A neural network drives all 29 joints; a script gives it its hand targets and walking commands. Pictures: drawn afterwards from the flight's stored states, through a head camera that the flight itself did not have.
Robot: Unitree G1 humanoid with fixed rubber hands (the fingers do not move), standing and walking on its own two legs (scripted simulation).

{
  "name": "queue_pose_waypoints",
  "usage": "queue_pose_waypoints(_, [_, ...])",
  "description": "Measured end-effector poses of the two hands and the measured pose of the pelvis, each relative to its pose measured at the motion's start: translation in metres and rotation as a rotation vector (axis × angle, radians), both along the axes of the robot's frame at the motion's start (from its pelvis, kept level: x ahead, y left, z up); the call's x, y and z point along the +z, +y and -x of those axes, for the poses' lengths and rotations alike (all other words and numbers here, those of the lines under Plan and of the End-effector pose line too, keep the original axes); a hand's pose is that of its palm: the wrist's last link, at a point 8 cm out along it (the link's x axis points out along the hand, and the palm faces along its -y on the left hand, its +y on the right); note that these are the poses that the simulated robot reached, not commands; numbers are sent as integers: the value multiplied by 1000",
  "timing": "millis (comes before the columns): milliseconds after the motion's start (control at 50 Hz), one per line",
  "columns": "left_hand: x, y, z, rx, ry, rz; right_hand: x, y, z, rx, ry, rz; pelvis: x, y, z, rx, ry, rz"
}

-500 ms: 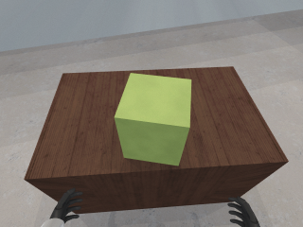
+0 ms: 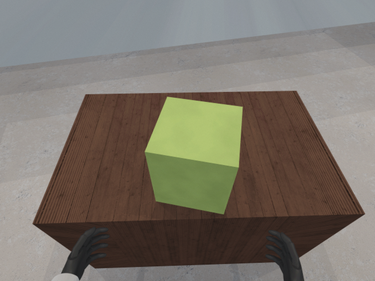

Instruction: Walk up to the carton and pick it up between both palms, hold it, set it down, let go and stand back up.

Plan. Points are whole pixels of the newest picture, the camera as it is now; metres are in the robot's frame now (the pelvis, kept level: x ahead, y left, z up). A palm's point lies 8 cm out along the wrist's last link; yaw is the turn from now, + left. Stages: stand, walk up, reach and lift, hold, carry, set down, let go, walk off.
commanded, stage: reach and lift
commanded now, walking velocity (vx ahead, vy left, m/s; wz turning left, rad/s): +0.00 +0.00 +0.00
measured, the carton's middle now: (196, 157) +0.45 +0.00 -0.06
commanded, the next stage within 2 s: none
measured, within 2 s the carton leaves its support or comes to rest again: neither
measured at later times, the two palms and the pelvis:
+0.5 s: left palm (82, 243) +0.21 +0.25 -0.04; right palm (273, 254) +0.19 -0.16 -0.05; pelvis -0.01 +0.00 +0.00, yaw +1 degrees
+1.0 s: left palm (92, 197) +0.30 +0.24 +0.00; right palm (278, 212) +0.27 -0.18 -0.02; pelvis +0.00 +0.00 +0.00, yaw +1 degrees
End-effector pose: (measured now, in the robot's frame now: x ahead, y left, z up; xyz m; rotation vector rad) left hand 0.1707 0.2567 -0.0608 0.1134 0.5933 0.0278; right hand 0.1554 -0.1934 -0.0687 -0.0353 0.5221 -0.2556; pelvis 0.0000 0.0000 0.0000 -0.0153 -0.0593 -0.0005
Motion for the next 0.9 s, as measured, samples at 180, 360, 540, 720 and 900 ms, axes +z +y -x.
queue_pose_waypoints(180, [14,1,-14,-31,-112,13,6,14,-14,-16,-93,-31,-1,2,-2,5,-7,3])
queue_pose_waypoints(360, [20,-4,-25,-49,-182,33,13,29,-21,-24,-160,-58,-3,4,3,6,1,4])
queue_pose_waypoints(540, [22,-8,-47,-60,-207,43,16,33,-41,-36,-181,-65,-5,4,5,16,20,7])
queue_pose_waypoints(720, [40,-9,-83,-63,-256,37,30,24,-75,-53,-232,-62,-5,5,2,23,39,10])
queue_pose_waypoints(900, [51,-16,-114,-71,-249,48,43,16,-101,-55,-243,-61,-2,2,-2,21,54,7])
